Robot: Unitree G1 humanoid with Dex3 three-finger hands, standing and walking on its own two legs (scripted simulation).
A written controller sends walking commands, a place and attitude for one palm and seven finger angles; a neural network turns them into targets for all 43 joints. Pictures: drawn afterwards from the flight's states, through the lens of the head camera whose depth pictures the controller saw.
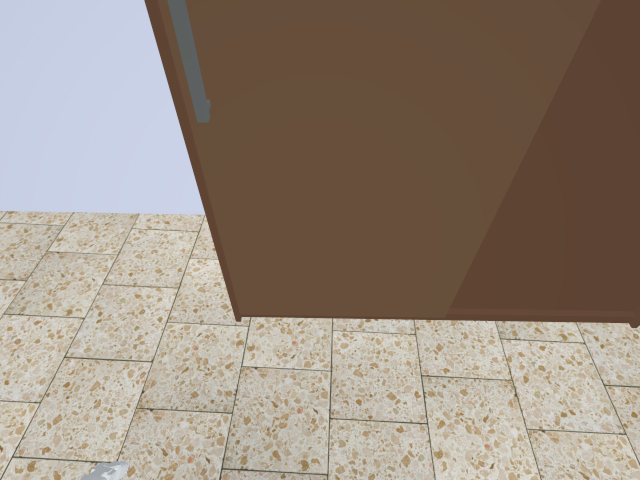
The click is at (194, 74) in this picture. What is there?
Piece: wardrobe's sliding door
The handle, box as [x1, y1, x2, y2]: [167, 0, 210, 122]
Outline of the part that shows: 167,0 196,118 199,122 207,122 209,118 208,109 210,103 209,100 205,98 184,0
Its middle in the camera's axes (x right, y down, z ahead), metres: -0.22 -0.35 +0.64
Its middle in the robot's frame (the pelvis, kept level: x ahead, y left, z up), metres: +0.73 +0.26 +0.23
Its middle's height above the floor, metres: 1.00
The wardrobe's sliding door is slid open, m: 0.00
